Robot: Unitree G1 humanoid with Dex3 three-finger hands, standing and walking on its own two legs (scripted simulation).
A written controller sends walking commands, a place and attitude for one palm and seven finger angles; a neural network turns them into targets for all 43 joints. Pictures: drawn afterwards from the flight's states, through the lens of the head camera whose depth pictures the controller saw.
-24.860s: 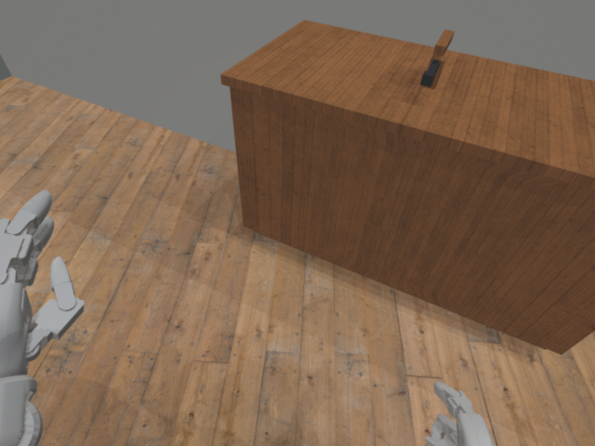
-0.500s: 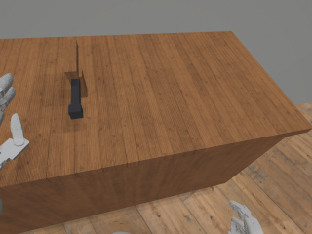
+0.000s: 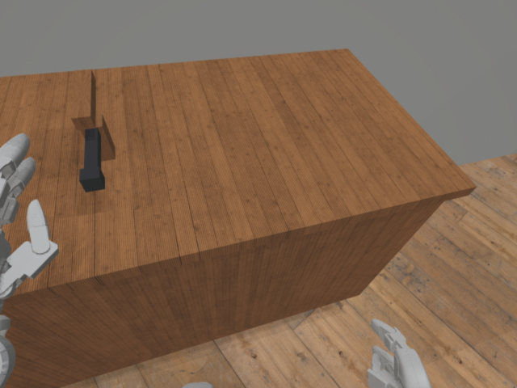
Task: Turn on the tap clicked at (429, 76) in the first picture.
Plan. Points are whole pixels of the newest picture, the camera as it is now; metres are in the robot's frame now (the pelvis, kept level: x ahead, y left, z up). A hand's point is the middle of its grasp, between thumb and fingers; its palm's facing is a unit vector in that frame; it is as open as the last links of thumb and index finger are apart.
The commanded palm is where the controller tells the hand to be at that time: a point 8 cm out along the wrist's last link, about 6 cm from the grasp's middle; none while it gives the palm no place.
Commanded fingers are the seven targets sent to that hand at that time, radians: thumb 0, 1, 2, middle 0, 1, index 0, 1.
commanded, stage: shuffle to correct the standing spot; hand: left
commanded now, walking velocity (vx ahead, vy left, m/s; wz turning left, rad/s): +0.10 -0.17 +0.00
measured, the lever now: (92, 179) +0.38 +0.30 +0.08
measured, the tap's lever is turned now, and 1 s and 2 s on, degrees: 0 0 0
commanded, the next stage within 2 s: come to a stop and stand still in 0.14 s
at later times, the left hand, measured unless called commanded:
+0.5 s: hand (88, 221) +0.25 +0.23 +0.17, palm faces +0.33 -0.86 -0.40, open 7.4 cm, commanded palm +0.20 +0.26 +0.18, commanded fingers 0.00 0.90 0.90 -0.20 -0.30 -0.20 -0.30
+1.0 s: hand (25, 237) +0.23 +0.28 +0.17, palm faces +0.37 -0.87 -0.33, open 7.4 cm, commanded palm +0.17 +0.32 +0.18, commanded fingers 0.00 0.90 0.90 -0.20 -0.30 -0.20 -0.30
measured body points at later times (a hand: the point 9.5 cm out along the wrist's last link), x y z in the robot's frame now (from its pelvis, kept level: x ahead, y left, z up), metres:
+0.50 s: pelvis +0.03 -0.01 +0.00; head +0.05 +0.00 +0.45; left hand +0.23 +0.27 +0.19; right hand +0.21 -0.24 -0.07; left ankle +0.05 +0.12 -0.73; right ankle +0.03 -0.09 -0.73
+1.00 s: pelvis +0.01 +0.04 +0.01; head +0.01 +0.06 +0.46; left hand +0.20 +0.33 +0.18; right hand +0.19 -0.17 -0.06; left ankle +0.05 +0.12 -0.73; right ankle +0.03 -0.09 -0.73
